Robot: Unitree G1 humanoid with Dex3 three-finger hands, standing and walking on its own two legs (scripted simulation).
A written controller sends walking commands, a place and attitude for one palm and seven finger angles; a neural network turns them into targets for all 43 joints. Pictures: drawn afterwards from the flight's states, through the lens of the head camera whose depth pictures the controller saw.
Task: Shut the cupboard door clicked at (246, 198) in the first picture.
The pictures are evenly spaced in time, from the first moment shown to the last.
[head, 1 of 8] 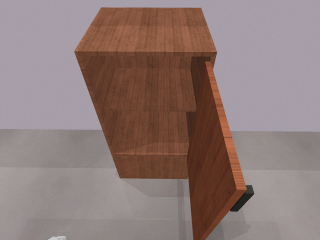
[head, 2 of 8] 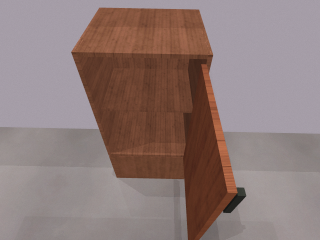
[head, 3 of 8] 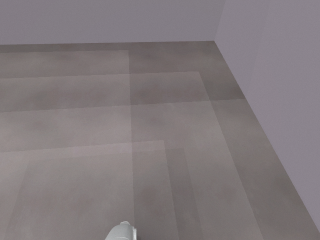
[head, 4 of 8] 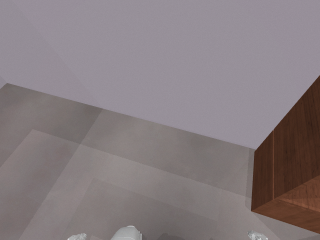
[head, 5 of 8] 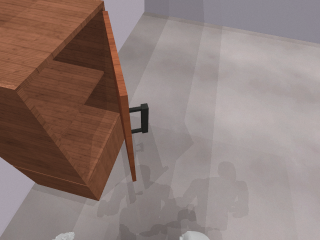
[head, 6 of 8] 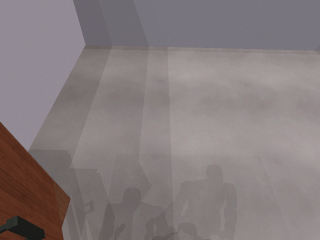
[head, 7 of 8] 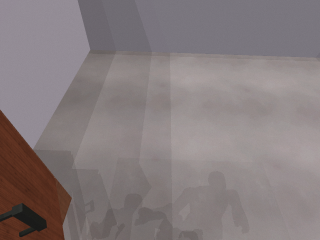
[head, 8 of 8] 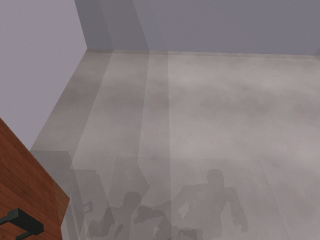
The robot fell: no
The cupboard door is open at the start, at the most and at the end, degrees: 90 90 29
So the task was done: no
